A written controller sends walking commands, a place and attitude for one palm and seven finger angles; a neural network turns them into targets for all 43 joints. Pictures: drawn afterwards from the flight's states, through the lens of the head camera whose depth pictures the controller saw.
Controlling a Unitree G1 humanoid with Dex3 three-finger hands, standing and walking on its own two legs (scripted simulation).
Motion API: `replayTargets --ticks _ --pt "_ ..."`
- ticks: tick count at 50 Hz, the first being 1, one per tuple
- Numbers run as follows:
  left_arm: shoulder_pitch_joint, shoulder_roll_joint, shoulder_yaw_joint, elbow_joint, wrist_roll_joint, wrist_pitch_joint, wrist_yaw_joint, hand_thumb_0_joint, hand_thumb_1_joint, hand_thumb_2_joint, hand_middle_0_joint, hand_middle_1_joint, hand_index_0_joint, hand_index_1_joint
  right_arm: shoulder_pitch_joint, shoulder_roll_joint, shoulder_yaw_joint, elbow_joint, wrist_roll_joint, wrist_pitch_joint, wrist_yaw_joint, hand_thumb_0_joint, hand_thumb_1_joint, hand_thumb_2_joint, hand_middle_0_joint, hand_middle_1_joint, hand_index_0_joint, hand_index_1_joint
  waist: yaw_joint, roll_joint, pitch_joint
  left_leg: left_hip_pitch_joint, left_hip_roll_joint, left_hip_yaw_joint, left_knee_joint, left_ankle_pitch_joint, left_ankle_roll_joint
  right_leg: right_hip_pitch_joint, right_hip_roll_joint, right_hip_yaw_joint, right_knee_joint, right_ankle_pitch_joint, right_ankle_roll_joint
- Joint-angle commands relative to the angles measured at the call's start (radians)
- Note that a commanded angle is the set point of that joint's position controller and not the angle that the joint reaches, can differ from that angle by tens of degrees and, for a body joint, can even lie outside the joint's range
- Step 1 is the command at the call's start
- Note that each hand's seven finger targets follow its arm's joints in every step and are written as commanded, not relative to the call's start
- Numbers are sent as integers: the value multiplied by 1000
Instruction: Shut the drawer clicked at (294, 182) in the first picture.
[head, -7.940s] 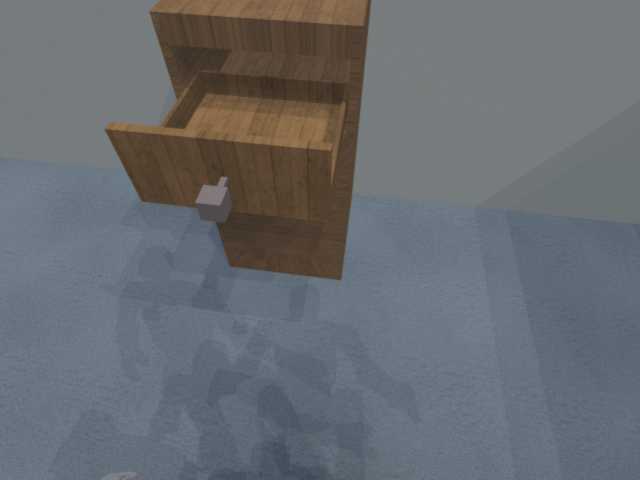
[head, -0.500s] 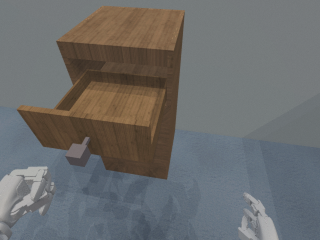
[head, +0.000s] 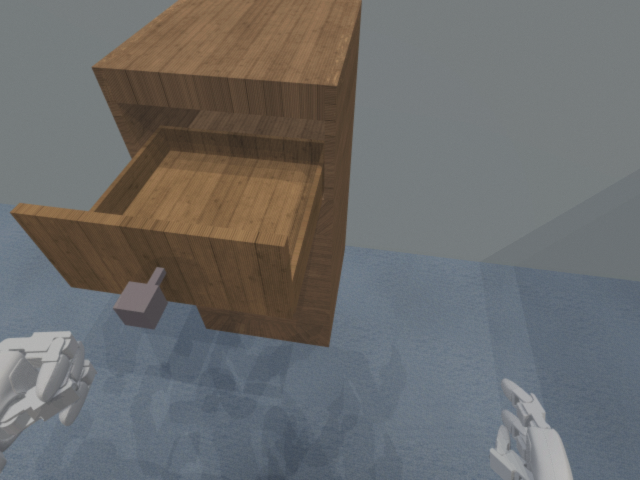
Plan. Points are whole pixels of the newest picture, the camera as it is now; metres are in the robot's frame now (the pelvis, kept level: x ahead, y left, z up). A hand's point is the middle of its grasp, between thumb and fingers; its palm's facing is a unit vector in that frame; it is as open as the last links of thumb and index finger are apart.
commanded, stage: bring the fist close to the handle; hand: left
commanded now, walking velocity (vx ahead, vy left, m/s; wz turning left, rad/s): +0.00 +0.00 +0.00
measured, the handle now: (148, 292) +0.35 +0.28 +0.02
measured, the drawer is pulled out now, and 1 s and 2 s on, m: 0.30 0.30 0.23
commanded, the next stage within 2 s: push the drawer shut in 1.20 s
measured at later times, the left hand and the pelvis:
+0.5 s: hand (124, 365) +0.23 +0.26 +0.04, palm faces -0.08 -1.00 -0.05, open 3.3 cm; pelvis -0.01 +0.05 -0.02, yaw +0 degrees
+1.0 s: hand (148, 359) +0.25 +0.24 +0.01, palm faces -0.08 -0.99 -0.08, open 3.3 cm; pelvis -0.01 +0.02 -0.04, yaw -1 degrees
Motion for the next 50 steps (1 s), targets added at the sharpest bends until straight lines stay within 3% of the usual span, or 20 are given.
replayTargets --ticks 1,2,3,7,11,14,17,21,23,26,28,29,31,33,36,40,42,45,48,50 --pt "-78 245 119 -192 -22 -70 14 0 900 900 -1400 -1600 -1400 -1600 -78 -117 -58 -166 -3 -59 3 0 -900 -900 200 300 200 300 1 23 -126 110 -36 -26 -62 188 35 -24 -51 115 -140 222 53" --pt "-92 248 116 -200 -18 -77 21 0 900 900 -1400 -1600 -1400 -1600 -78 -117 -59 -166 -3 -59 4 0 -900 -900 200 300 200 300 -2 26 -124 108 -35 -25 -62 189 36 -32 -47 105 -132 216 48" --pt "-84 254 128 -195 -13 -81 30 0 900 900 -1400 -1600 -1400 -1600 -71 -120 -62 -163 -10 -56 6 0 -900 -900 200 300 200 300 2 -13 -127 95 -32 -29 -58 193 37 -34 -39 96 -123 214 44" --pt "-88 166 43 -244 -6 -103 51 0 900 900 -1400 -1600 -1400 -1600 -72 -113 -62 -176 -9 -56 16 0 -900 -900 200 300 200 300 -7 55 -144 134 -33 -39 -78 170 34 -91 -23 29 -75 183 24" --pt "-115 131 -4 -208 17 -91 86 0 900 900 -1400 -1600 -1400 -1600 -62 -120 -62 -174 -13 -45 22 0 -900 -900 200 300 200 300 -21 20 -120 100 -27 -64 -82 107 28 -152 -19 4 -44 118 22" --pt "-154 137 -21 -205 50 -87 116 0 900 900 -1400 -1600 -1400 -1600 -52 -125 -64 -176 -17 -29 24 0 -900 -900 200 300 200 300 -26 22 -121 85 -21 -82 -84 59 23 -191 -19 1 -19 78 19" --pt "-216 105 -76 -278 74 -107 147 0 900 900 -1400 -1600 -1400 -1600 -55 -117 -59 -190 -20 -22 28 0 -900 -900 200 300 200 300 -30 76 -164 112 -13 -116 -93 24 10 -220 -25 -6 22 59 16" --pt "-222 77 -110 -293 97 -125 193 0 900 900 -1400 -1600 -1400 -1600 -40 -114 -60 -190 -28 -7 34 0 -900 -900 200 300 200 300 -35 65 -203 133 1 -148 -84 37 -6 -260 -26 -10 58 59 16" --pt "-208 94 -91 -254 109 -124 212 0 900 900 -1400 -1600 -1400 -1600 -33 -118 -61 -182 -32 7 36 0 -900 -900 200 300 200 300 -34 33 -190 101 4 -152 -75 47 -10 -267 -23 -13 70 62 15" --pt "-165 56 -117 -230 116 -108 217 0 900 900 -1400 -1600 -1400 -1600 -34 -112 -63 -201 -31 32 44 0 -900 -900 200 300 200 300 -24 51 -208 95 5 -147 -63 88 -22 -279 -29 -19 86 69 16" --pt "-165 84 -92 -201 121 -102 222 0 900 900 -1400 -1600 -1400 -1600 -29 -115 -65 -199 -33 50 45 0 -900 -900 200 300 200 300 -24 32 -200 67 4 -137 -46 104 -20 -277 -24 -18 90 76 14" --pt "-166 68 -104 -204 119 -104 220 0 900 900 -1400 -1600 -1400 -1600 -27 -113 -64 -208 -33 59 46 0 -900 -900 200 300 200 300 -27 33 -206 61 2 -130 -38 113 -21 -283 -23 -20 95 77 14" --pt "-194 58 -118 -228 115 -119 218 0 900 900 -1400 -1600 -1400 -1600 -29 -111 -65 -215 -35 67 49 0 -900 -900 200 300 200 300 -29 51 -233 67 1 -126 -17 149 -25 -293 -24 -21 108 86 14" --pt "-232 80 -101 -215 112 -140 220 0 900 900 -1400 -1600 -1400 -1600 -23 -115 -64 -207 -41 77 47 0 -900 -900 200 300 200 300 -41 22 -226 34 -1 -123 6 142 -21 -306 -18 -18 119 85 12" --pt "-284 63 -120 -213 104 -187 206 0 900 900 -1400 -1600 -1400 -1600 -22 -111 -68 -201 -40 80 46 0 -900 -900 200 300 200 300 -53 63 -249 33 -2 -117 42 129 -19 -353 -20 -12 140 68 11" --pt "-327 86 -107 -140 103 -214 184 0 900 900 -1400 -1600 -1400 -1600 -15 -119 -72 -183 -39 85 42 0 -900 -900 200 300 200 300 -59 53 -266 -24 -7 -108 86 108 -9 -383 -20 -3 168 55 9" --pt "-302 106 -92 -152 94 -209 170 0 900 900 -1400 -1600 -1400 -1600 -21 -119 -75 -196 -34 86 42 0 -900 -900 200 300 200 300 -46 77 -297 -12 -9 -100 84 106 -3 -362 -22 3 160 56 7" --pt "-268 162 -37 -163 79 -188 161 0 900 900 -1400 -1600 -1400 -1600 -20 -119 -75 -209 -31 97 39 0 -900 -900 200 300 200 300 -30 53 -354 -26 -17 -71 101 171 13 -289 -22 14 154 122 10" --pt "-227 186 6 -146 58 -174 162 0 900 900 -1400 -1600 -1400 -1600 -20 -113 -72 -217 -30 109 35 0 -900 -900 200 300 200 300 -23 18 -346 -67 -21 -58 110 188 21 -256 -18 16 152 155 13" --pt "-253 179 10 -105 45 -166 155 0 900 900 -1400 -1600 -1400 -1600 -19 -112 -68 -213 -27 119 33 0 -900 -900 200 300 200 300 -35 14 -297 -106 -25 -45 119 153 22 -267 -19 21 145 145 18"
